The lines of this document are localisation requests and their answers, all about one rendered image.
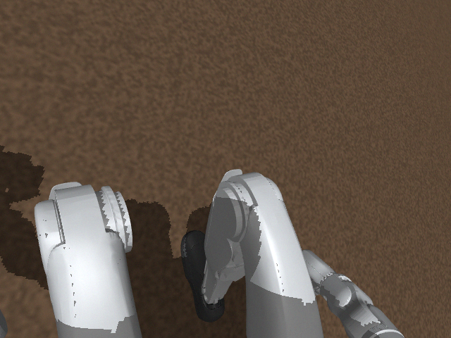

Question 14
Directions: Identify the right robot arm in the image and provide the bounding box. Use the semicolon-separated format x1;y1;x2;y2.
320;273;404;338

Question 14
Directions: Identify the right robot hand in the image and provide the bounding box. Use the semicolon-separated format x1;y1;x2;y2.
302;249;337;296

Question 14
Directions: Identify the right robot foot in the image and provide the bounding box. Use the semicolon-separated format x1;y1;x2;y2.
180;230;225;323

